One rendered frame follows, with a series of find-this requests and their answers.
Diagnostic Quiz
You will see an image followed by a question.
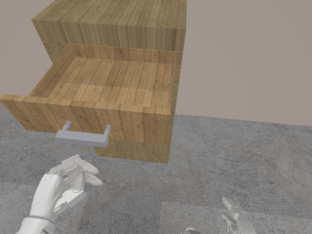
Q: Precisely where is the robot left hand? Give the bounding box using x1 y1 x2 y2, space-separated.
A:
29 154 103 222

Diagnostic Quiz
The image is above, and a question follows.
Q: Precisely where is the robot right hand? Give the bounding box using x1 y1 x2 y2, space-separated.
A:
219 196 256 234

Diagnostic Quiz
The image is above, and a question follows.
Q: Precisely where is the drawer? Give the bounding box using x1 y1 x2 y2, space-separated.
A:
0 44 176 145

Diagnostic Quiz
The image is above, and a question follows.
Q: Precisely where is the handle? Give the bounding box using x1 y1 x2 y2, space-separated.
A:
55 120 111 147

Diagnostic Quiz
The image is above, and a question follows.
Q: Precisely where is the cabinet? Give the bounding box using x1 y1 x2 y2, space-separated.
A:
31 0 187 164

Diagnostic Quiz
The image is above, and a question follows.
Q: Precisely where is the robot right shin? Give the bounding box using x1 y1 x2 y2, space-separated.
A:
185 227 195 231

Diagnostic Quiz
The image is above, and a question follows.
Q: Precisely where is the left robot forearm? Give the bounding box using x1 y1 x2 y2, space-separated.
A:
16 215 56 234

